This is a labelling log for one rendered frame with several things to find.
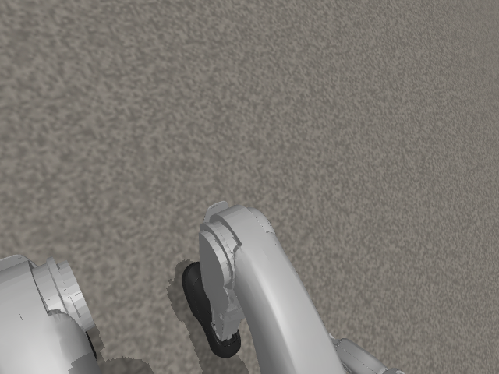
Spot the right robot hand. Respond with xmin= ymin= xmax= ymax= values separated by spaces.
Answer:
xmin=329 ymin=333 xmax=389 ymax=374

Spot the right robot foot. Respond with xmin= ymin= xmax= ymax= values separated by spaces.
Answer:
xmin=182 ymin=262 xmax=241 ymax=358

